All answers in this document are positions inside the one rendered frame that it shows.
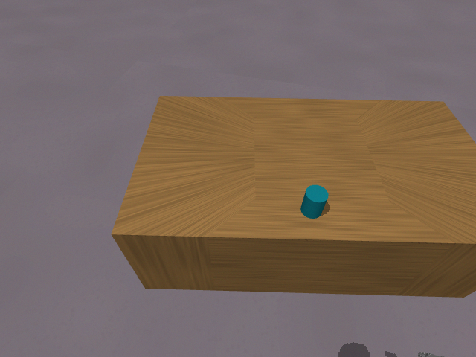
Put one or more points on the can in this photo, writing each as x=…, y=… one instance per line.
x=314, y=201

